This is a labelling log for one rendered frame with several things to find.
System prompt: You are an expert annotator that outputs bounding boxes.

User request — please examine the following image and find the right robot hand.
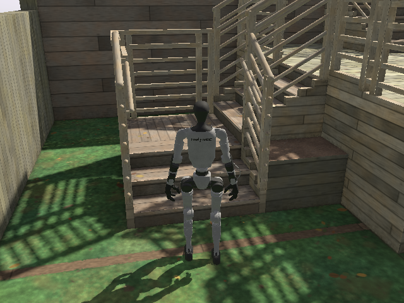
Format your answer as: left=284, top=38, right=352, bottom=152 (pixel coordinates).
left=224, top=183, right=239, bottom=201

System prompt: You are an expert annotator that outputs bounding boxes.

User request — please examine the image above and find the humanoid robot torso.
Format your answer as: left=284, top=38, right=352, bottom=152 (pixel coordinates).
left=187, top=125, right=216, bottom=189

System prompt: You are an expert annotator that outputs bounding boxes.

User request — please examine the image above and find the right robot forearm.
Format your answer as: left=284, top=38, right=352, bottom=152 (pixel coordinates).
left=225, top=154, right=237, bottom=185

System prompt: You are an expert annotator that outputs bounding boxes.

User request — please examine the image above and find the robot right upper arm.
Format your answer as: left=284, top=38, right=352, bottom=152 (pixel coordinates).
left=215, top=128, right=231, bottom=163

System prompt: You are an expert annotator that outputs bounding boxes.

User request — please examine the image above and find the robot right foot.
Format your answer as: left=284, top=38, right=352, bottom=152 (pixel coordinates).
left=211, top=248, right=220, bottom=265

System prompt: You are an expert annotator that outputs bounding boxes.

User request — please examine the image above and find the robot left upper arm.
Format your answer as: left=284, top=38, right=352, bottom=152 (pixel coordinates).
left=172, top=128, right=188, bottom=163

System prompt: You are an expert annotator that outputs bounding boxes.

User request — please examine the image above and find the left robot forearm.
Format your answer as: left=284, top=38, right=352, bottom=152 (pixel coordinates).
left=167, top=154, right=179, bottom=185

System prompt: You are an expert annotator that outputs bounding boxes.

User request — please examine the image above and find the left robot hand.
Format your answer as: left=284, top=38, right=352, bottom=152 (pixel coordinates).
left=165, top=184, right=180, bottom=201

